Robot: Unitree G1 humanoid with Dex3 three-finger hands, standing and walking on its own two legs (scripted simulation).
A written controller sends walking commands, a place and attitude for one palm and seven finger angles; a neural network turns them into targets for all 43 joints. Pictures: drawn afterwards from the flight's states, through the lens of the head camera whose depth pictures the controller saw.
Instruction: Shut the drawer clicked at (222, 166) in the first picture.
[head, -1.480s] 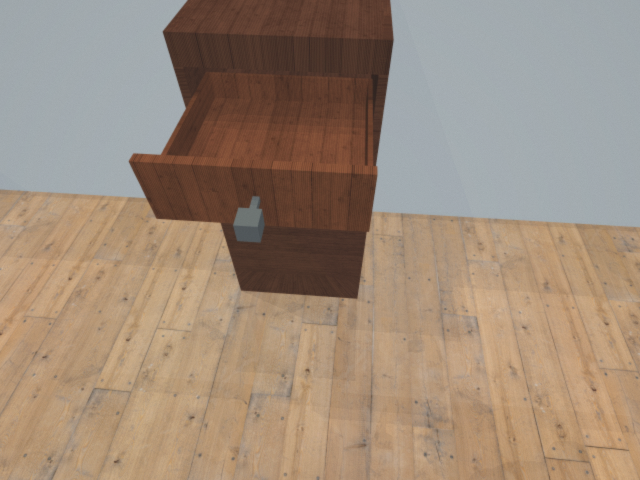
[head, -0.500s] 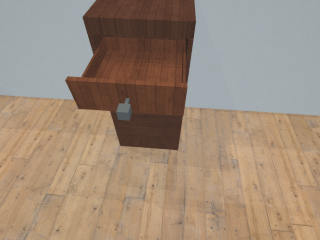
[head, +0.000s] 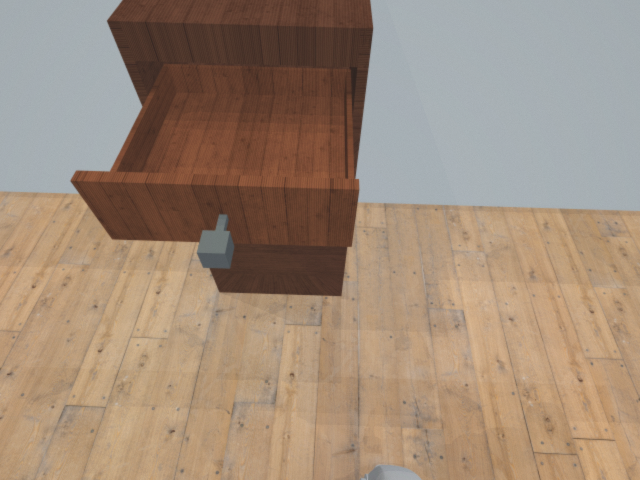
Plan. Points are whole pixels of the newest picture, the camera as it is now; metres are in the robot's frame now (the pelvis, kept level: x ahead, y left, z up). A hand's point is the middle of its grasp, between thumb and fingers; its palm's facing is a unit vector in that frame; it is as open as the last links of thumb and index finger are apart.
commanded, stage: take the last steps up to it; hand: left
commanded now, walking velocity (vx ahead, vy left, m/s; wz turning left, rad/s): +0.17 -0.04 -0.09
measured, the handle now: (219, 238) +0.42 +0.15 +0.02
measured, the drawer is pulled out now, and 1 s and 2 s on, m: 0.30 0.30 0.30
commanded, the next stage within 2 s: come to a stop and stand still in 0.12 s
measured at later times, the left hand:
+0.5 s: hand out of the picture +0.12 +0.13 -0.18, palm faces +0.08 -0.98 -0.20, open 7.3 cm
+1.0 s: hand out of the picture +0.11 +0.11 -0.15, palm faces +0.07 -0.96 -0.27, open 7.4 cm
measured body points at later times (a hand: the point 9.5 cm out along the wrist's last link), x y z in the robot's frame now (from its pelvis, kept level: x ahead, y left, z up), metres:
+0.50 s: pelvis +0.11 -0.04 +0.00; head +0.17 -0.04 +0.44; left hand +0.12 +0.18 -0.16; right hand +0.20 -0.27 -0.15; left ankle +0.11 +0.08 -0.74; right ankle +0.07 -0.14 -0.73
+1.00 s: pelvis +0.09 -0.08 +0.01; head +0.15 -0.10 +0.46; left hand +0.11 +0.16 -0.13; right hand +0.17 -0.33 -0.15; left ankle +0.06 +0.09 -0.70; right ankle +0.09 -0.15 -0.74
